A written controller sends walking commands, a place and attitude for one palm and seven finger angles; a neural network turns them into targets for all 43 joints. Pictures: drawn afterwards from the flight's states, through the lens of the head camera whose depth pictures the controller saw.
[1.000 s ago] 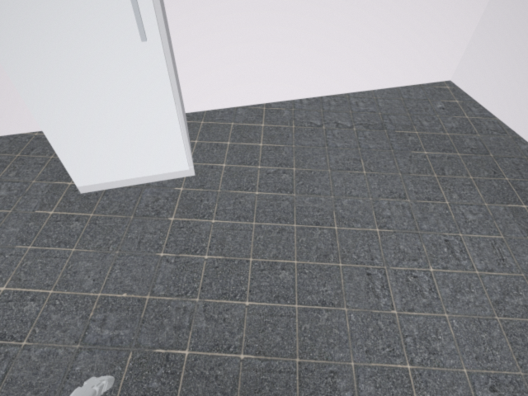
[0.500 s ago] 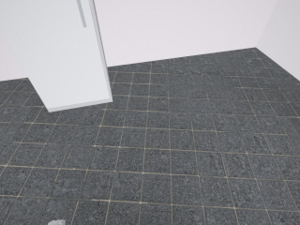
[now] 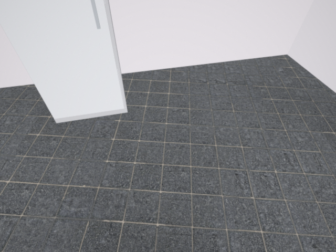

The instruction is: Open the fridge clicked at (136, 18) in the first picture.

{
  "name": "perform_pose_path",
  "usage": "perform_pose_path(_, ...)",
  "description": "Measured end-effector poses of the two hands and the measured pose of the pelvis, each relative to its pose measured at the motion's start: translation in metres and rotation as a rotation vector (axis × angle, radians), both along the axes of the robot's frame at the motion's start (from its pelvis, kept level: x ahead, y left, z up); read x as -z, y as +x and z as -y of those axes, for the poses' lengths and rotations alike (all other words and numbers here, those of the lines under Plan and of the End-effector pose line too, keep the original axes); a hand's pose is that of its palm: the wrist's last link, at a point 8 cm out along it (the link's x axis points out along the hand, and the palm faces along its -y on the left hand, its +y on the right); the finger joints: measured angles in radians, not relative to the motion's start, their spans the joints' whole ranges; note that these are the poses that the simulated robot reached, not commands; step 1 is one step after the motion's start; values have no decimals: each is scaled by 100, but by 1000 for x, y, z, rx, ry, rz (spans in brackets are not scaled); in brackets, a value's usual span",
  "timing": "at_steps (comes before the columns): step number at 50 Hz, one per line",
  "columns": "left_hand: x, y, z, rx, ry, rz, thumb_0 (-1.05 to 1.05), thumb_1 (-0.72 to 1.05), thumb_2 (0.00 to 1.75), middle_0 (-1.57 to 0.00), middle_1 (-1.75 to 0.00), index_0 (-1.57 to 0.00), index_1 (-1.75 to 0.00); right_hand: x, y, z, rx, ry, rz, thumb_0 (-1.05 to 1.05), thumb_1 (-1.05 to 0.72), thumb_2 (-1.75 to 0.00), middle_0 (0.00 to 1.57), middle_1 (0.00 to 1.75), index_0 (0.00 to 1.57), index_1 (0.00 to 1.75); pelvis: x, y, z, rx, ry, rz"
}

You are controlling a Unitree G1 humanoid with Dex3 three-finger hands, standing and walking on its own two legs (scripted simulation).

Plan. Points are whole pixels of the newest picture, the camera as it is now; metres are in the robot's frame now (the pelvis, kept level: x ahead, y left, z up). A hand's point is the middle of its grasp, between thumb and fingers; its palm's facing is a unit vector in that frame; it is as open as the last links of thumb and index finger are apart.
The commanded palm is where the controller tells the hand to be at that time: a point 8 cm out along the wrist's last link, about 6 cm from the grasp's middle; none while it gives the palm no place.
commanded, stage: look at it before walking up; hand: right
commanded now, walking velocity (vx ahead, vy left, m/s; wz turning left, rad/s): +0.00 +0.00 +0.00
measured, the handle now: out of the picture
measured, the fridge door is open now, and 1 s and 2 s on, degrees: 0 0 0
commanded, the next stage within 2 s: walk to a spot facing it in 0.44 s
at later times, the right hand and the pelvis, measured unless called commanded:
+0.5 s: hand out of the picture +0.08 -0.24 -0.16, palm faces -0.03 +0.94 -0.34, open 7.4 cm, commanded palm none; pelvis +0.01 +0.00 +0.00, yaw +0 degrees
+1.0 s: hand out of the picture +0.06 -0.15 -0.17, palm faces -0.14 +0.95 -0.27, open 7.4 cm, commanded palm none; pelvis -0.01 +0.04 -0.02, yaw +11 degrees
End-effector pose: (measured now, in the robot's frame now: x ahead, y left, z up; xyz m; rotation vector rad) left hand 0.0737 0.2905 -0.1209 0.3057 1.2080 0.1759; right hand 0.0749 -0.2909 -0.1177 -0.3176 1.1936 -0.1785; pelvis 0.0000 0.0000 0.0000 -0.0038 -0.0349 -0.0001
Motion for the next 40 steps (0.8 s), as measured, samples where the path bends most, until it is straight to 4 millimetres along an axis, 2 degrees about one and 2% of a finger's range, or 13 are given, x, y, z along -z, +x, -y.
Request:
perform_pose_path(20, -2, 10, -4, 8, 6, -1, 0, 91, 90, -20, -30, -21, -30, 2, -2, -2, 10, 0, -26, 0, -90, -89, 21, 30, 20, 30, -1, 6, -3, 1, 0, -7)
perform_pose_path(32, -1, 19, -5, 2, 7, 16, 0, 91, 90, -20, -30, -21, -30, 1, 3, -3, 13, -9, -24, 0, -90, -89, 21, 30, 20, 30, 0, 9, -5, -16, 0, -9)
perform_pose_path(36, 5, 13, 2, -40, -10, 42, 0, 91, 90, -20, -30, -20, -30, 8, 3, -13, -3, 0, -47, 0, -91, -89, 20, 30, 20, 30, 4, 6, -6, -58, -6, -12)
perform_pose_path(40, 17, -3, 9, -94, -51, 56, 0, 91, 90, -20, -30, -20, -30, 18, 1, -31, -40, 23, -74, 0, -91, -89, 20, 30, 20, 30, 12, 0, -12, -111, -27, -9)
